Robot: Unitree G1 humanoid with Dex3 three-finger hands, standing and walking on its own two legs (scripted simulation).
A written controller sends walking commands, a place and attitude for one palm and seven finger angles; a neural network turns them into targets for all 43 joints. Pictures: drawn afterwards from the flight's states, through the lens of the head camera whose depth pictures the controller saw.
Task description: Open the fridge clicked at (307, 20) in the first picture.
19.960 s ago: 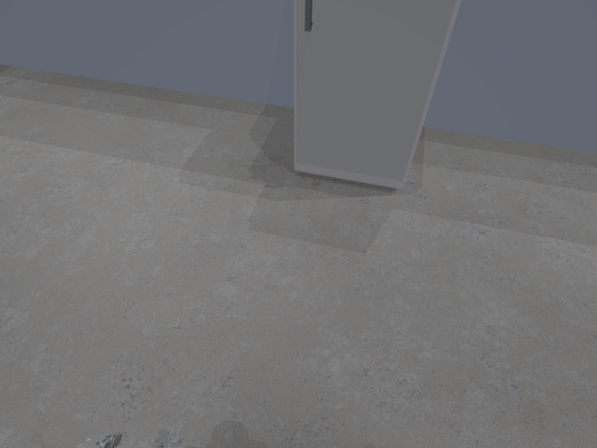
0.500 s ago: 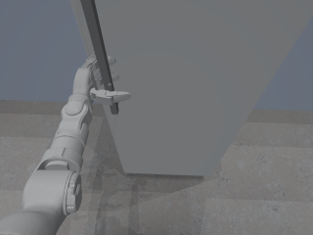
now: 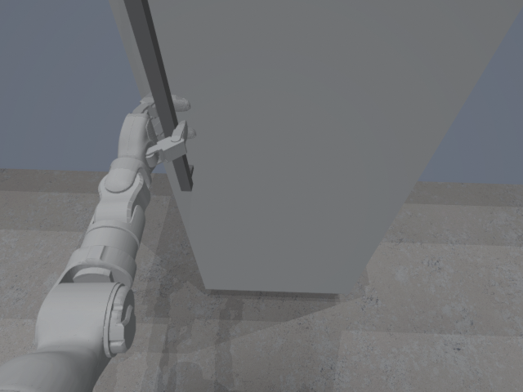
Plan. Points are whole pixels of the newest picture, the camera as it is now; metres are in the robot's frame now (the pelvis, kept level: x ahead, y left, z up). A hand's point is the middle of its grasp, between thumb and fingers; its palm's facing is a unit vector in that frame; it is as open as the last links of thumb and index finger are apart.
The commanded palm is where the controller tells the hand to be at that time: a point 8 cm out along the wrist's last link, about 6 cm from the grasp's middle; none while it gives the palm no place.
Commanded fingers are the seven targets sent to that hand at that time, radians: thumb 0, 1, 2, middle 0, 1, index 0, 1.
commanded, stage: grip the handle and tug to test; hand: left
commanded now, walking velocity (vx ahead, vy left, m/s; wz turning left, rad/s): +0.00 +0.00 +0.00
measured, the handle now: (158, 64) +0.51 +0.14 +0.24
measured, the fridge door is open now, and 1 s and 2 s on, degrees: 0 0 26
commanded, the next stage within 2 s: pull the door a little, standing still in 0.62 s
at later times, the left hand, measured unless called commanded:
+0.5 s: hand (180, 141) +0.46 +0.12 +0.14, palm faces -0.08 -1.00 +0.00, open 5.5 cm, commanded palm +0.42 +0.18 +0.14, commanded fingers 0.00 0.90 0.90 -0.45 -1.40 -0.45 -1.40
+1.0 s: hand (180, 143) +0.45 +0.12 +0.14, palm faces -0.06 -1.00 +0.00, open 5.6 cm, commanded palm +0.40 +0.17 +0.14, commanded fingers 0.00 0.90 0.90 -0.45 -1.40 -0.45 -1.40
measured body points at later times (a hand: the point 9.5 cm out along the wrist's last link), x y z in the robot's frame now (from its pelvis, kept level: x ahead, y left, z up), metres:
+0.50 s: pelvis +0.00 +0.00 +0.00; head +0.04 +0.00 +0.45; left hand +0.46 +0.17 +0.14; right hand +0.06 -0.26 -0.12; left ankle +0.02 +0.12 -0.72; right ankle -0.01 -0.11 -0.72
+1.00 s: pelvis +0.03 +0.00 +0.01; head +0.06 -0.01 +0.46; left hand +0.45 +0.17 +0.14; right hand +0.14 -0.25 -0.10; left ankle +0.02 +0.12 -0.72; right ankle -0.01 -0.11 -0.72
